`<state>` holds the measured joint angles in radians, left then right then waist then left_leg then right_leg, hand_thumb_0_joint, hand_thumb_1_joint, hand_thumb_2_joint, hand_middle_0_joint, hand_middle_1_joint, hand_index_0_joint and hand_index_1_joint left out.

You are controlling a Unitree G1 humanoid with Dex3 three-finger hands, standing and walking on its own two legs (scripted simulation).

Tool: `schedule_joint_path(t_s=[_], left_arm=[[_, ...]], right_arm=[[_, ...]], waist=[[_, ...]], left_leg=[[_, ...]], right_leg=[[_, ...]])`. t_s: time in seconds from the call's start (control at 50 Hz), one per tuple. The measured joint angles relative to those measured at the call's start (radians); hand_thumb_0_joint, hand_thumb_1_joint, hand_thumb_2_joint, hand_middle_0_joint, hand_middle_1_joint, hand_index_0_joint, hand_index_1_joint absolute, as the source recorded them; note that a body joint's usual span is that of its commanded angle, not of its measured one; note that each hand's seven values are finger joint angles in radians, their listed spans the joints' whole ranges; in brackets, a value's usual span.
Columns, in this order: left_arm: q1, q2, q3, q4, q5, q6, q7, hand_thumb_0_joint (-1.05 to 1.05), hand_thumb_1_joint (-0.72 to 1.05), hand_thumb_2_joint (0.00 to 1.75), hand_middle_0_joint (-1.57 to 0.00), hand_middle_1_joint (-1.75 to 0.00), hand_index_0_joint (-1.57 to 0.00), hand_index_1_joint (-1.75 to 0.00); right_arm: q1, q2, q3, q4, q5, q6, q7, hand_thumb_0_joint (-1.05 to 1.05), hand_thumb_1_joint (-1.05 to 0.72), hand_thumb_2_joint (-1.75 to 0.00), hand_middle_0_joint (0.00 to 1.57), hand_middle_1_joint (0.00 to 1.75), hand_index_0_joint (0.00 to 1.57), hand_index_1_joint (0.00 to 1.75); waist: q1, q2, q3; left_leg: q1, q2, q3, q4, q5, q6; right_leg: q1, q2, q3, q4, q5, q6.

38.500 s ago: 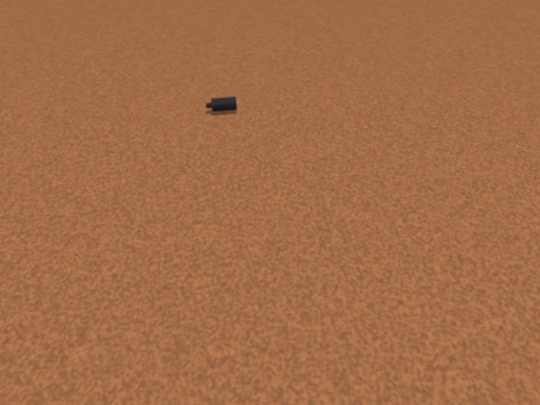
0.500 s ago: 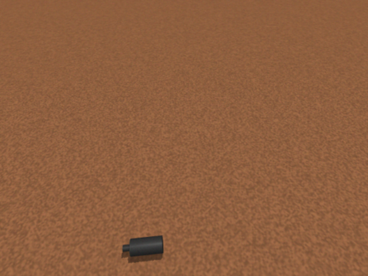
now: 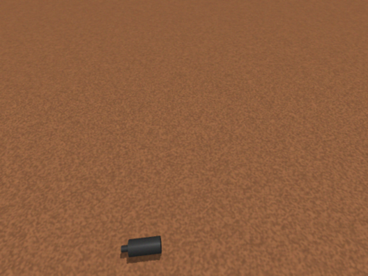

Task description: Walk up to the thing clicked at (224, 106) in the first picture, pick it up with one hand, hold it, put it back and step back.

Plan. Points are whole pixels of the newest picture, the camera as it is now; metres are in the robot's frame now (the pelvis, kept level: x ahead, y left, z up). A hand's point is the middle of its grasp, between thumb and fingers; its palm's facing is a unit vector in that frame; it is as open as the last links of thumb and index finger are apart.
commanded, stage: stand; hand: left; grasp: from above
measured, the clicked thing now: (141, 246) +0.44 +0.25 -0.74
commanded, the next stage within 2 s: step back in 1.38 s
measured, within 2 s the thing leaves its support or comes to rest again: neither
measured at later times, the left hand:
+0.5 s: hand out of the picture +0.07 +0.24 -0.16, palm faces +0.01 -0.95 -0.32, open 7.4 cm
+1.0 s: hand out of the picture +0.10 +0.24 -0.16, palm faces +0.01 -0.94 -0.34, open 7.4 cm
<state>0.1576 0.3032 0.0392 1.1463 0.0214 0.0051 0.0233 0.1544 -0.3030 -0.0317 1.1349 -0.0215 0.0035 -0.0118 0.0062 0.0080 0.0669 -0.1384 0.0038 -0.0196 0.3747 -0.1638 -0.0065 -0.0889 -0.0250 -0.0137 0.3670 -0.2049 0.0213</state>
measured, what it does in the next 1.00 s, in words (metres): stands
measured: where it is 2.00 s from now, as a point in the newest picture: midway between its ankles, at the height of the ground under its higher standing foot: outside the picture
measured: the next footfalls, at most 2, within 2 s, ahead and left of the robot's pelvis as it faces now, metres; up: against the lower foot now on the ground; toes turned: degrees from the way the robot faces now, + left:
none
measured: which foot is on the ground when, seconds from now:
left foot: down 0.00-1.00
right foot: down 0.00-1.00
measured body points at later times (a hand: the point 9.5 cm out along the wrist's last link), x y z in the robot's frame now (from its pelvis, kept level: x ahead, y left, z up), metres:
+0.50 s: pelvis +0.01 +0.00 +0.00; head +0.01 +0.00 +0.45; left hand +0.07 +0.29 -0.14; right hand +0.07 -0.29 -0.14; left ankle +0.03 +0.12 -0.75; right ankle +0.00 -0.13 -0.75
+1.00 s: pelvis +0.02 +0.00 +0.00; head +0.03 -0.01 +0.45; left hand +0.10 +0.29 -0.13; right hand +0.10 -0.30 -0.14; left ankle +0.03 +0.12 -0.75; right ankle +0.00 -0.13 -0.75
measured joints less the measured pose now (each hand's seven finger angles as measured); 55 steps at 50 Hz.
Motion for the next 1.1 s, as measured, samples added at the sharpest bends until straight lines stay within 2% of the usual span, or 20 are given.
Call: schedule_joint_path(t_s=[0.4, 1.1], left_arm=[[-0.036, 0.003, -0.006, 0.010, -0.008, -0.005, -0.007, 0.01, 0.90, 0.90, -0.21, -0.30, -0.20, -0.30], [-0.063, 0.020, -0.011, 0.001, -0.015, -0.008, -0.014, 0.01, 0.90, 0.90, -0.21, -0.30, -0.20, -0.30]], right_arm=[[-0.025, -0.004, 0.018, 0.007, 0.005, -0.008, 0.002, 0.01, -0.91, -0.90, 0.21, 0.30, 0.20, 0.30], [-0.057, -0.028, 0.026, 0.009, 0.009, -0.016, 0.005, 0.01, -0.91, -0.90, 0.21, 0.30, 0.20, 0.30]], waist=[[-0.007, -0.006, -0.005], [-0.007, -0.002, -0.014]], left_leg=[[0.010, 0.007, 0.003, -0.021, 0.004, -0.004], [0.025, 0.005, 0.005, -0.048, -0.005, -0.007]], right_leg=[[0.011, 0.006, 0.003, -0.028, 0.009, -0.004], [0.021, 0.004, 0.004, -0.044, -0.006, -0.005]])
